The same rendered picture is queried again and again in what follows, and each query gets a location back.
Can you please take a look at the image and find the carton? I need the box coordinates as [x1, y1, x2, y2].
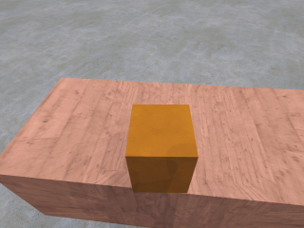
[125, 104, 199, 193]

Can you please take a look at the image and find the pedestal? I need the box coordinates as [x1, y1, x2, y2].
[0, 77, 304, 228]

